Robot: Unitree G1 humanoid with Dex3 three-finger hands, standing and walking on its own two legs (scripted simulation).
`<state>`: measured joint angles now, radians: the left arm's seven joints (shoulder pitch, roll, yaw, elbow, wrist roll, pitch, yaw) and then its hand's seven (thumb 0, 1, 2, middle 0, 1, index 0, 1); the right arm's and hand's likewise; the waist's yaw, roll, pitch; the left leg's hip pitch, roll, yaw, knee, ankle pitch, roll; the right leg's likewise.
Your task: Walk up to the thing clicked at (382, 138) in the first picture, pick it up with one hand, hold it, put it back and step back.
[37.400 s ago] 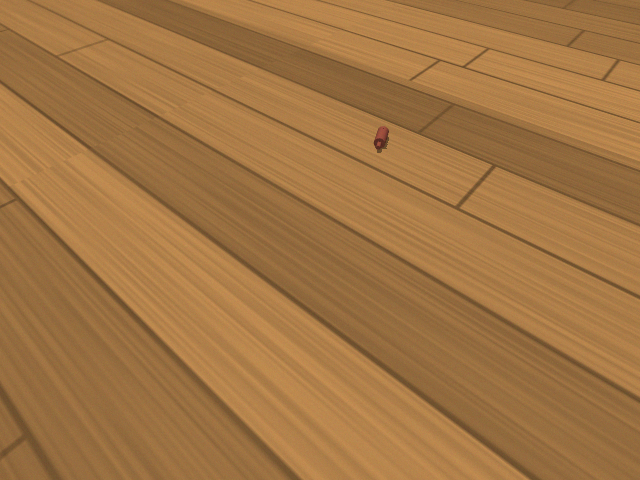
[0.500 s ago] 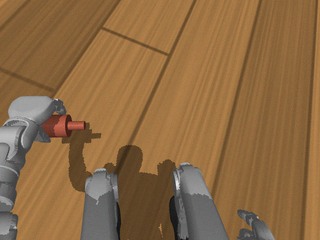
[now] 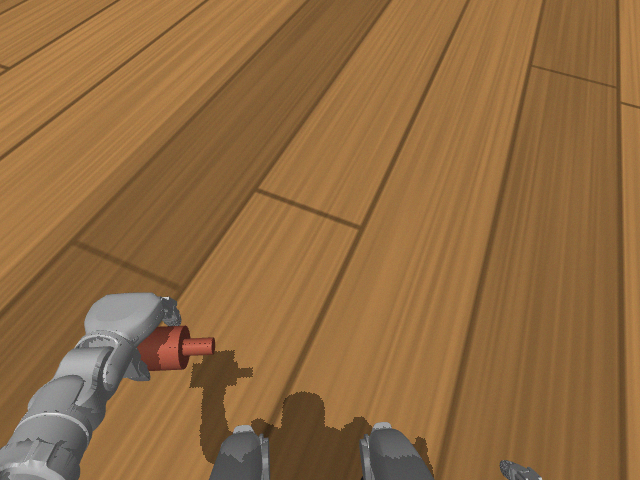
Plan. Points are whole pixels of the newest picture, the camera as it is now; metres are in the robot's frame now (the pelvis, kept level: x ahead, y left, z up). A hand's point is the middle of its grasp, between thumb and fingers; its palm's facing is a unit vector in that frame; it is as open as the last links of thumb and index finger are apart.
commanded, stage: lift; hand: left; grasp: from above
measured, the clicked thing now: (156, 348) +0.35 +0.23 -0.12
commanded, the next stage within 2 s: hold in 0.40 s
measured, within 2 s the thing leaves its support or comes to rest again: neither
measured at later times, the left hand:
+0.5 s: hand (130, 313) +0.35 +0.22 +0.00, palm faces -0.48 -0.03 -0.88, open 9.0 cm
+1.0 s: hand (122, 295) +0.35 +0.22 +0.04, palm faces -0.49 -0.01 -0.87, open 9.0 cm
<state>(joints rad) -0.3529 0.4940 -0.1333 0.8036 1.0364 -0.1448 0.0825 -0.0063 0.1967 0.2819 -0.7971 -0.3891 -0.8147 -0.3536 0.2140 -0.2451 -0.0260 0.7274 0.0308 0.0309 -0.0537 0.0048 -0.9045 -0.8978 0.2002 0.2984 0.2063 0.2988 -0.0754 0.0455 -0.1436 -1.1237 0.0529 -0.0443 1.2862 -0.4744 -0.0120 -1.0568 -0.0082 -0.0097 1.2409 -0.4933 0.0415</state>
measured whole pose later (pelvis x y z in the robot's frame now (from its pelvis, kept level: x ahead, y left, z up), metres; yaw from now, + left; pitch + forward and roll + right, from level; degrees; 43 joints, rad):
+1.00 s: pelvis +0.05 +0.00 +0.10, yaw +0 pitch +6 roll +0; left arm -0.27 0.43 -0.19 0.72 1.03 -0.11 0.00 0.00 0.19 0.31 -0.78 -0.41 -0.79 -0.37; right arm 0.22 -0.25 -0.05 0.71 0.05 0.06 -0.05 0.01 -0.90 -0.89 0.20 0.30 0.21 0.30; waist -0.02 0.03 -0.05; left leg -0.48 0.04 0.03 0.70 -0.32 -0.01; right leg -0.45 -0.03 0.03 0.68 -0.33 0.04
